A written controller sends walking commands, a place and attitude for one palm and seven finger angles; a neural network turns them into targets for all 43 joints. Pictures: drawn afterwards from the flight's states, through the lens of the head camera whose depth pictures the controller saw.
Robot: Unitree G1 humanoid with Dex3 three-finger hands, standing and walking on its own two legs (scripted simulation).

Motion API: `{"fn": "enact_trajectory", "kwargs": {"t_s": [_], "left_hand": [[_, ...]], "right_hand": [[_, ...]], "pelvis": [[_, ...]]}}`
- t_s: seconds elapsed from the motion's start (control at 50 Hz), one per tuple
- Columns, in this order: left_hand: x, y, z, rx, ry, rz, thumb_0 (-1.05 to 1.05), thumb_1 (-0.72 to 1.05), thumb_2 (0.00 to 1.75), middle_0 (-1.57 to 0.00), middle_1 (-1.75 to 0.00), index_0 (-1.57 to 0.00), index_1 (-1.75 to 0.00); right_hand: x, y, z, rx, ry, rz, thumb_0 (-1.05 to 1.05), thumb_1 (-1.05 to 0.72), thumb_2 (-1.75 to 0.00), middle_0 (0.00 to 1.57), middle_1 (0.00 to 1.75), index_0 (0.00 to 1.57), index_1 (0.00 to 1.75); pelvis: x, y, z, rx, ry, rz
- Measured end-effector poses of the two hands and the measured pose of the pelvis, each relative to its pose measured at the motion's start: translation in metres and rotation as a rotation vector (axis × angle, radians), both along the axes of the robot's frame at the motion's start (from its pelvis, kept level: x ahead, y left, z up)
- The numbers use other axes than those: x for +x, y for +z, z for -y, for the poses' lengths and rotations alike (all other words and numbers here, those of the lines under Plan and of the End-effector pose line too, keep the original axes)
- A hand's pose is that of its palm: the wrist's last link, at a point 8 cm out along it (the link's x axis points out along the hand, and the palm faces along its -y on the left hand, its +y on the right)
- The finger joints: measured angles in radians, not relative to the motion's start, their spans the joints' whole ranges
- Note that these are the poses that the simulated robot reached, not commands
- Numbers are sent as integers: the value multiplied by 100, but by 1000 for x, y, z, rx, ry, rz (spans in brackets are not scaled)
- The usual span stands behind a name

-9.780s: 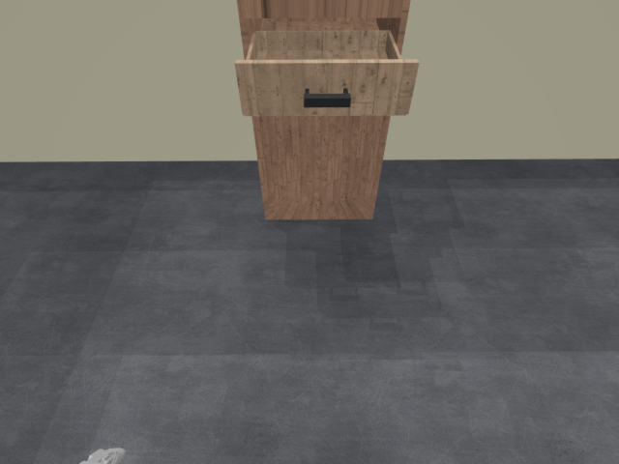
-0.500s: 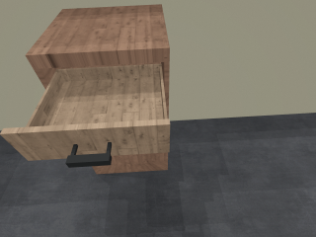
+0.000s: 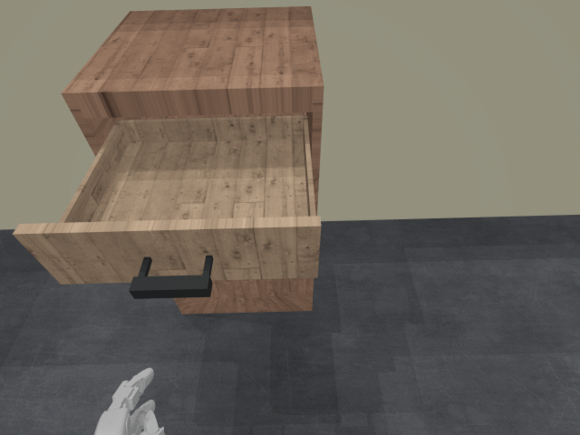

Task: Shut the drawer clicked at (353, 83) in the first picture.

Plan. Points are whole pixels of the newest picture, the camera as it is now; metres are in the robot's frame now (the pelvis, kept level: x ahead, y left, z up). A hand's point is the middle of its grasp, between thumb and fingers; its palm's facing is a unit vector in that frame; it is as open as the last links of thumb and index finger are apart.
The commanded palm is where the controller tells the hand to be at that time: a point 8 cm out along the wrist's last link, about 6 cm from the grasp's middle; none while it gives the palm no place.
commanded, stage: raise the hand and make a fist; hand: left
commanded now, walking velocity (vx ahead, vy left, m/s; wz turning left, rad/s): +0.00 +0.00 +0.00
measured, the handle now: (174, 274) +0.34 +0.20 +0.02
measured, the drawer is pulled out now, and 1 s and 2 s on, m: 0.30 0.30 0.30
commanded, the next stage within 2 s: bring the fist close to the handle in 1.76 s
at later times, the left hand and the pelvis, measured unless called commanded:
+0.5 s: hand (167, 418) +0.15 +0.16 +0.01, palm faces +0.02 -1.00 -0.02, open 4.8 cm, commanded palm +0.12 +0.21 +0.01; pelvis -0.05 +0.01 -0.07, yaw +2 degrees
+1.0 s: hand (161, 390) +0.17 +0.16 +0.06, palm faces +0.06 -1.00 -0.03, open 3.1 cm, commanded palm +0.13 +0.20 +0.07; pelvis -0.02 +0.03 -0.04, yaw +0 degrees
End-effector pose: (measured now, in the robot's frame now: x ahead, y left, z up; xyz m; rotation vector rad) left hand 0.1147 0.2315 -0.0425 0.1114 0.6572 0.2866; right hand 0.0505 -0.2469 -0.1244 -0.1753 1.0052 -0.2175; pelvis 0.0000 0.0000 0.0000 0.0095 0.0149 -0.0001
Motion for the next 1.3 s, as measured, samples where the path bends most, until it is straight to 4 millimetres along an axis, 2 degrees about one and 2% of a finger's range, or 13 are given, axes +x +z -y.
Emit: {"fn": "enact_trajectory", "kwargs": {"t_s": [0.06, 0.12, 0.18, 0.28, 0.34, 0.38, 0.5, 0.62, 0.72, 0.88, 1.08, 1.18, 1.3], "left_hand": [[41, 44, 6, -17, -68, 365, 2, 94, 90, -26, -36, -26, -36], [50, 63, 21, -83, -177, 650, 1, 93, 90, -30, -41, -30, -41], [34, 52, 32, -124, -271, 739, 1, 92, 90, -35, -47, -35, -47], [-7, 16, 26, -138, -217, 586, 1, 91, 90, -45, -57, -46, -57], [-22, 19, 15, -86, -147, 585, 1, 90, 90, -51, -63, -51, -63], [-21, 30, 10, -53, -142, 646, 2, 90, 90, -55, -68, -55, -68], [12, 55, 20, -74, -283, 727, 2, 90, 90, -66, -80, -67, -81], [30, 60, 21, -107, -282, 597, 1, 90, 90, -79, -93, -79, -94], [26, 75, 13, -69, -227, 623, 2, 90, 90, -88, -104, -89, -104], [24, 89, 22, -75, -246, 667, 1, 90, 90, -104, -122, -105, -122], [27, 118, 24, -50, -229, 703, 2, 90, 90, -125, -143, -125, -143], [28, 129, 31, -54, -239, 708, 1, 90, 90, -133, -152, -133, -152], [28, 141, 32, -35, -246, 698, 1, 90, 90, -138, -157, -138, -157]], "right_hand": [[41, 15, 13, -46, 43, 199, 1, -92, -90, 20, 30, 20, 30], [80, 32, 19, -77, 91, 374, 1, -91, -90, 20, 30, 19, 30], [112, 46, 18, -96, 145, 503, 1, -91, -90, 20, 30, 19, 30], [143, 56, -6, -90, 226, 612, 1, -91, -90, 19, 30, 19, 30], [145, 49, -28, -58, 275, 616, 1, -91, -90, 19, 30, 19, 30], [139, 39, -42, -29, 304, 593, 1, -91, -90, 19, 30, 19, 30], [96, 3, -69, 66, 291, 446, 1, -90, -90, 20, 30, 20, 30], [49, -3, -61, 71, 170, 326, 1, -90, -90, 20, 30, 20, 30], [36, 2, -40, 11, 138, 298, 1, -90, -90, 20, 30, 20, 30], [67, 18, -27, -50, 166, 366, 1, -91, -90, 20, 30, 20, 30], [122, 43, -61, 34, 240, 511, 1, -91, -90, 20, 30, 20, 30], [133, 47, -74, 75, 274, 530, 1, -90, -90, 20, 30, 20, 30], [132, 46, -73, 91, 276, 509, 1, -90, -90, 20, 30, 20, 30]], "pelvis": [[-11, -10, -2, 5, 2, -51], [-22, -26, -2, 12, -14, -109], [-33, -45, -1, 12, -20, -137], [-43, -63, -2, -1, 0, -149], [-46, -68, -2, -21, 17, -150], [-49, -71, -3, -34, 27, -150], [-55, -69, -7, -50, 32, -140], [-47, -53, -15, -36, 6, -127], [-39, -48, -20, -32, -2, -124], [-30, -47, -26, -33, 4, -117], [-17, -40, -24, -32, 11, -86], [-13, -36, -22, -30, 15, -70], [-9, -31, -18, -26, 18, -53]]}}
